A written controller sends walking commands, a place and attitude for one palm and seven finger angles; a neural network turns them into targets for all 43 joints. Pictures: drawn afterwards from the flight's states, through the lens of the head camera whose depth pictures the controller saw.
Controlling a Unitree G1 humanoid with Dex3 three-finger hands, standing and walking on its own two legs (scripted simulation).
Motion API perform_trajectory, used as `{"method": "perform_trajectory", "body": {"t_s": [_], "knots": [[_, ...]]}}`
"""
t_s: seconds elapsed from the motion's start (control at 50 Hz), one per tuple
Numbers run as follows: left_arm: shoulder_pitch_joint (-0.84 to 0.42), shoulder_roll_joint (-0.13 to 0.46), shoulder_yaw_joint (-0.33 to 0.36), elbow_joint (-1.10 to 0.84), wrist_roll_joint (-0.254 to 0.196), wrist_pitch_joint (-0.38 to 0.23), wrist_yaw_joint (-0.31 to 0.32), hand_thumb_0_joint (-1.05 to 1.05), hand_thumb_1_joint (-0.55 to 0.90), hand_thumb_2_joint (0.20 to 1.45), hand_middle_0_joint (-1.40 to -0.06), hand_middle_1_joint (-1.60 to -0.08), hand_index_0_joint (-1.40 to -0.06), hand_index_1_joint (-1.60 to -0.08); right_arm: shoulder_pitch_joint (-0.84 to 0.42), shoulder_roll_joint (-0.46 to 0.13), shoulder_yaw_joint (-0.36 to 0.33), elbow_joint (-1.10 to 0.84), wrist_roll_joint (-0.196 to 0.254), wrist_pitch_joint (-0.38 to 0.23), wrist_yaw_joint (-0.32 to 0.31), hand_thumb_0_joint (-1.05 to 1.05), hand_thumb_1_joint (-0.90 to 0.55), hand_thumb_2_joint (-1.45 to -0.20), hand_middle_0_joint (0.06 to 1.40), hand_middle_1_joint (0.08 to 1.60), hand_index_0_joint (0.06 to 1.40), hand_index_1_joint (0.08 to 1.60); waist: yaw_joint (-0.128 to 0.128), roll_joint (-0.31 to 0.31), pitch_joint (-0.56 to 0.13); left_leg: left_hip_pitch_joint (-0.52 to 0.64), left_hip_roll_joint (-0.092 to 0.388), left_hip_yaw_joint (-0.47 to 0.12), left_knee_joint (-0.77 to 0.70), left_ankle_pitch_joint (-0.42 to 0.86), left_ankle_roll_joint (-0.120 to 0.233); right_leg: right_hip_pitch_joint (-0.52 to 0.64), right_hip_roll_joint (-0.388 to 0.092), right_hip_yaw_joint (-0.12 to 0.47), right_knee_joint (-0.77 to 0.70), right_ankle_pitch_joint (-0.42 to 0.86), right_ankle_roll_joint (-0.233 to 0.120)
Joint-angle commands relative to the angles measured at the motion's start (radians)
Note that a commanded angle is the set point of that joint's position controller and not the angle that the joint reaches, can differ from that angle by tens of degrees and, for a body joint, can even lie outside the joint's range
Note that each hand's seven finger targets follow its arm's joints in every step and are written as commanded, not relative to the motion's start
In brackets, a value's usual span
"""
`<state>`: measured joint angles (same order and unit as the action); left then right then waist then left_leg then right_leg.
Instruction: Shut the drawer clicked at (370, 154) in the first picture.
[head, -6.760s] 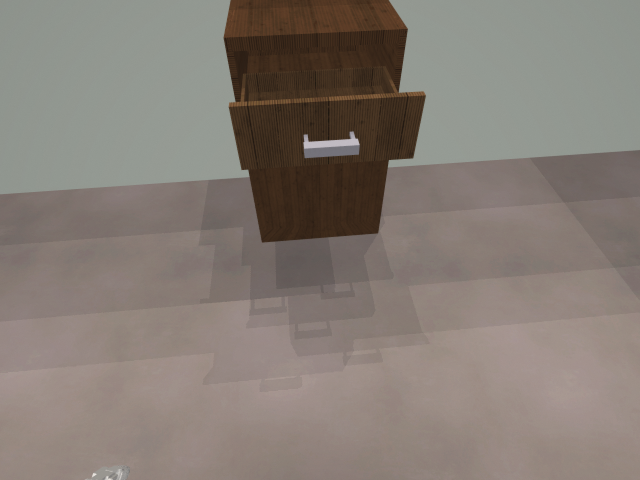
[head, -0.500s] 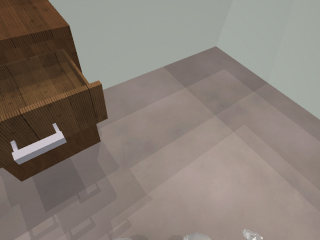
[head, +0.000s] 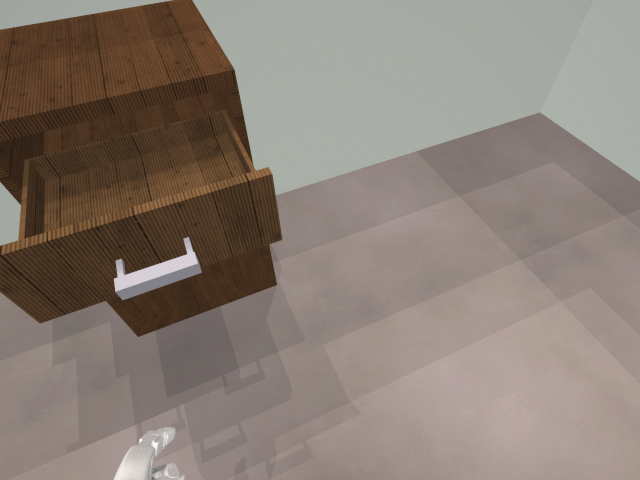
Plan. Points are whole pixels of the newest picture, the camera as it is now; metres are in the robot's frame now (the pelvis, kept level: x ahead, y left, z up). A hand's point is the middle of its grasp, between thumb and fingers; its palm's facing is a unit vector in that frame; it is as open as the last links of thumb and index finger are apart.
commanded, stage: turn to face it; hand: left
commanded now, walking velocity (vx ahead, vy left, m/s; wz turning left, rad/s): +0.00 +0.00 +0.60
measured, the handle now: (157, 264) +0.45 +0.29 -0.06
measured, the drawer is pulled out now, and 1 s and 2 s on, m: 0.30 0.30 0.30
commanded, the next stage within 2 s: take the last steps up to it in 0.54 s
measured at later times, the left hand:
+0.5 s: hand out of the picture -0.07 +0.27 -0.18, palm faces +0.32 -0.91 -0.27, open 7.4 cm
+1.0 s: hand out of the picture -0.03 +0.17 -0.15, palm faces +0.37 -0.91 -0.21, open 7.3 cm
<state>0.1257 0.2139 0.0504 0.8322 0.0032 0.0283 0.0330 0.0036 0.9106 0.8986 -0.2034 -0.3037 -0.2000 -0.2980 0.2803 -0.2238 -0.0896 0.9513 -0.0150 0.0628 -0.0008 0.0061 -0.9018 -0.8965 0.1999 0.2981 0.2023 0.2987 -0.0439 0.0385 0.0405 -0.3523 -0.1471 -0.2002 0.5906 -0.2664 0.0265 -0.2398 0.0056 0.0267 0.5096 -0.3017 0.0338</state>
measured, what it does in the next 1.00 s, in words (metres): steps on the spot, turning left: left foot, then right foot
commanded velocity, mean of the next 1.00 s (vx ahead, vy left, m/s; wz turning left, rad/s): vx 0.11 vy -0.05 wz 0.19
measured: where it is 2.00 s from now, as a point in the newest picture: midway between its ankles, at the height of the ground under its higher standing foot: (322, 470)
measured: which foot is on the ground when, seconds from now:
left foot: up 0.00-0.36, down 0.38-0.88, up 0.90-1.00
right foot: down 0.00-0.38, up 0.40-0.86, down 0.88-1.00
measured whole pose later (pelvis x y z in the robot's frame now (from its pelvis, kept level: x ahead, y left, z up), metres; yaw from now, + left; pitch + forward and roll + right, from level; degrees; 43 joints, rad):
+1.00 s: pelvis +0.02 +0.01 +0.01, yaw +18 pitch -2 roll +1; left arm 0.36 0.13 0.04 1.04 0.02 -0.02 0.01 0.00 0.91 0.90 -0.20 -0.30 -0.20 -0.30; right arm 0.34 -0.19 -0.07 1.09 -0.03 0.04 0.00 0.01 -0.91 -0.90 0.20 0.30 0.20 0.30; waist 0.00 0.02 -0.01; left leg -0.41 0.02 0.02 0.96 -0.41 0.01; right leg -0.11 0.02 -0.08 0.44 -0.30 -0.07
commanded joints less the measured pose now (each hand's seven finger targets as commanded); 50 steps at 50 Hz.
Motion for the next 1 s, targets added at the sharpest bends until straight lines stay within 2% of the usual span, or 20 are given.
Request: {"method": "perform_trajectory", "body": {"t_s": [0.0, 0.04, 0.08, 0.24, 0.28, 0.32, 0.34, 0.36, 0.38, 0.4, 0.5, 0.62, 0.72, 0.8, 0.82, 0.84, 0.86, 0.88, 0.94, 0.98], "knots": [[0.058, 0.225, 0.054, -0.070, 0.010, -0.024, 0.015, 0.000, 0.900, 0.900, -0.200, -0.300, -0.200, -0.300, -0.039, -0.119, -0.037, -0.118, -0.010, -0.016, 0.003, 0.000, -0.900, -0.900, 0.200, 0.300, 0.200, 0.300, 0.041, -0.230, -0.061, -0.227, 0.087, 0.067, 0.505, -0.270, -0.058, 0.082, -0.423, 0.327, -0.266, 0.111, -0.187], [-0.006, 0.167, 0.037, -0.076, 0.009, -0.027, 0.010, 0.000, 0.900, 0.900, -0.200, -0.300, -0.200, -0.300, -0.032, -0.121, -0.036, -0.095, -0.008, -0.007, 0.017, 0.000, -0.900, -0.900, 0.200, 0.300, 0.200, 0.300, 0.005, -0.186, 0.007, -0.223, 0.130, 0.110, 0.625, -0.160, -0.071, 0.032, -0.331, 0.156, -0.226, 0.209, -0.164], [0.029, 0.154, 0.031, -0.061, 0.012, -0.038, 0.008, 0.000, 0.900, 0.900, -0.200, -0.300, -0.200, -0.300, -0.039, -0.106, -0.026, -0.093, -0.006, -0.004, 0.024, 0.000, -0.900, -0.900, 0.200, 0.300, 0.200, 0.300, 0.012, -0.193, 0.016, -0.228, 0.144, 0.146, 0.650, -0.119, -0.088, 0.047, -0.304, 0.066, -0.192, 0.333, -0.153], [0.193, 0.225, 0.050, 0.006, 0.029, -0.026, 0.002, 0.000, 0.900, 0.900, -0.200, -0.300, -0.200, -0.300, -0.201, -0.071, 0.009, -0.127, 0.007, -0.016, 0.025, 0.000, -0.900, -0.900, 0.200, 0.300, 0.200, 0.300, 0.100, -0.279, -0.023, -0.082, 0.138, 0.264, 0.247, -0.204, -0.087, 0.148, -0.321, -0.010, -0.096, 0.602, -0.159], [0.197, 0.234, 0.055, 0.017, 0.029, -0.023, 0.003, 0.000, 0.900, 0.900, -0.200, -0.300, -0.200, -0.300, -0.175, -0.070, 0.014, -0.117, 0.009, -0.025, 0.020, 0.000, -0.900, -0.900, 0.200, 0.300, 0.200, 0.300, 0.090, -0.290, -0.057, -0.011, 0.120, 0.287, 0.119, -0.170, -0.075, 0.175, -0.314, -0.031, -0.042, 0.670, -0.139], [0.167, 0.229, 0.056, 0.023, 0.019, -0.018, 0.001, 0.000, 0.900, 0.900, -0.200, -0.300, -0.200, -0.300, -0.096, -0.098, 0.009, -0.092, 0.007, -0.038, 0.016, 0.000, -0.900, -0.900, 0.200, 0.300, 0.200, 0.300, 0.039, -0.254, -0.101, 0.166, 0.124, 0.285, -0.135, 0.028, -0.058, 0.126, -0.288, -0.085, 0.084, 0.599, -0.075], [0.182, 0.197, 0.048, 0.012, 0.009, -0.014, -0.002, 0.000, 0.900, 0.900, -0.200, -0.300, -0.200, -0.300, -0.047, -0.167, -0.004, -0.084, 0.000, -0.050, 0.014, 0.000, -0.900, -0.900, 0.200, 0.300, 0.200, 0.300, 0.012, -0.098, -0.157, 0.368, 0.233, 0.194, -0.195, 0.244, -0.022, -0.027, -0.254, -0.135, 0.240, 0.412, -0.022], [0.189, 0.122, 0.030, -0.017, 0.005, -0.012, -0.010, 0.000, 0.900, 0.900, -0.200, -0.300, -0.200, -0.300, -0.001, -0.276, -0.030, -0.083, -0.005, -0.055, 0.010, 0.000, -0.900, -0.900, 0.200, 0.300, 0.200, 0.300, -0.010, 0.240, -0.178, 0.500, 0.526, -0.155, -0.186, 0.707, 0.121, -0.306, -0.125, -0.170, 0.451, -0.249, 0.052], [0.143, 0.124, 0.020, -0.027, 0.013, -0.001, -0.001, 0.000, 0.900, 0.900, -0.200, -0.300, -0.200, -0.300, 0.035, -0.293, -0.029, -0.071, 0.004, -0.046, 0.004, 0.000, -0.900, -0.900, 0.200, 0.300, 0.200, 0.300, -0.028, 0.189, -0.172, 0.411, 0.580, -0.134, -0.180, 0.840, 0.195, -0.292, -0.124, -0.078, 0.558, -0.373, 0.040], [0.112, 0.117, 0.022, -0.007, 0.011, 0.007, 0.007, 0.000, 0.900, 0.900, -0.200, -0.300, -0.200, -0.300, 0.020, -0.260, -0.020, -0.061, 0.001, -0.052, -0.011, 0.000, -0.900, -0.900, 0.200, 0.300, 0.200, 0.300, -0.020, 0.236, -0.162, 0.363, 0.518, -0.104, -0.187, 0.809, 0.184, -0.286, -0.121, -0.031, 0.608, -0.328, 0.040], [0.158, 0.122, 0.023, 0.068, 0.011, 0.013, -0.011, 0.000, 0.900, 0.900, -0.200, -0.300, -0.200, -0.300, -0.126, -0.164, 0.016, -0.087, 0.002, -0.059, -0.021, 0.000, -0.900, -0.900, 0.200, 0.300, 0.200, 0.300, 0.048, 0.120, -0.057, 0.230, 0.372, 0.053, -0.244, 0.591, 0.129, -0.237, -0.107, -0.045, 0.619, -0.114, 0.049], [0.119, 0.105, 0.018, 0.062, 0.012, 0.014, -0.006, 0.000, 0.900, 0.900, -0.200, -0.300, -0.200, -0.300, -0.069, -0.149, 0.013, -0.060, 0.001, -0.058, -0.024, 0.000, -0.900, -0.900, 0.200, 0.300, 0.200, 0.300, 0.029, 0.078, -0.058, 0.272, 0.387, -0.026, -0.275, 0.476, 0.161, -0.232, -0.086, -0.041, 0.479, -0.126, 0.048], [0.097, 0.059, -0.005, 0.086, 0.021, -0.009, -0.022, 0.000, 0.900, 0.900, -0.200, -0.300, -0.200, -0.300, -0.015, -0.122, 0.012, -0.009, -0.013, -0.071, -0.026, 0.000, -0.900, -0.900, 0.200, 0.300, 0.200, 0.300, 0.005, 0.075, -0.019, 0.187, 0.399, -0.124, -0.375, -0.090, 0.166, -0.141, -0.070, -0.048, 0.271, -0.158, 0.013], [0.222, 0.031, -0.002, 0.148, 0.024, -0.022, -0.033, 0.000, 0.900, 0.900, -0.200, -0.300, -0.200, -0.300, -0.029, -0.117, 0.006, 0.014, -0.013, -0.067, -0.024, 0.000, -0.900, -0.900, 0.200, 0.300, 0.200, 0.300, 0.055, 0.041, 0.042, -0.022, 0.356, -0.097, -0.358, -0.360, 0.116, 0.103, -0.020, -0.099, 0.023, -0.050, -0.011], [0.267, 0.049, 0.003, 0.167, 0.025, -0.030, -0.031, 0.000, 0.900, 0.900, -0.200, -0.300, -0.200, -0.300, -0.028, -0.096, 0.009, 0.025, -0.009, -0.069, -0.021, 0.000, -0.900, -0.900, 0.200, 0.300, 0.200, 0.300, 0.076, 0.001, 0.049, -0.082, 0.315, -0.060, -0.285, -0.357, 0.091, 0.194, -0.028, -0.076, -0.084, -0.028, -0.019], [0.312, 0.080, 0.013, 0.182, 0.032, -0.041, -0.026, 0.000, 0.900, 0.900, -0.200, -0.300, -0.200, -0.300, -0.019, -0.052, 0.017, 0.023, -0.005, -0.073, -0.021, 0.000, -0.900, -0.900, 0.200, 0.300, 0.200, 0.300, 0.094, -0.113, 0.056, -0.189, 0.238, 0.023, -0.113, -0.343, 0.045, 0.274, -0.124, 0.062, -0.201, -0.178, -0.055], [0.354, 0.140, 0.027, 0.191, 0.034, -0.042, -0.018, 0.000, 0.900, 0.900, -0.200, -0.300, -0.200, -0.300, -0.039, 0.004, 0.035, 0.000, 0.002, -0.078, -0.018, 0.000, -0.900, -0.900, 0.200, 0.300, 0.200, 0.300, 0.112, -0.300, 0.080, -0.306, 0.121, 0.204, 0.123, -0.300, -0.003, 0.273, -0.306, 0.332, -0.355, -0.393, -0.148], [0.382, 0.155, 0.036, 0.189, 0.018, -0.050, -0.013, 0.000, 0.900, 0.900, -0.200, -0.300, -0.200, -0.300, -0.111, -0.043, 0.027, -0.024, -0.010, -0.074, -0.012, 0.000, -0.900, -0.900, 0.200, 0.300, 0.200, 0.300, 0.145, -0.319, 0.110, -0.336, 0.159, 0.197, 0.303, -0.299, -0.003, 0.168, -0.385, 0.476, -0.451, -0.488, -0.219], [0.275, 0.070, 0.018, 0.187, 0.018, -0.067, -0.009, 0.000, 0.900, 0.900, -0.200, -0.300, -0.200, -0.300, -0.080, -0.044, 0.010, 0.016, -0.013, -0.071, 0.004, 0.000, -0.900, -0.900, 0.200, 0.300, 0.200, 0.300, 0.055, -0.109, 0.148, -0.315, 0.221, 0.197, 0.490, -0.136, -0.013, 0.086, -0.306, 0.292, -0.414, -0.274, -0.234], [0.275, 0.038, 0.006, 0.194, 0.015, -0.081, -0.009, 0.000, 0.900, 0.900, -0.200, -0.300, -0.200, -0.300, -0.028, -0.014, 0.009, 0.045, -0.016, -0.069, 0.007, 0.000, -0.900, -0.900, 0.200, 0.300, 0.200, 0.300, 0.034, -0.085, 0.108, -0.271, 0.230, 0.223, 0.519, -0.048, -0.031, 0.083, -0.242, 0.148, -0.377, -0.061, -0.213]]}}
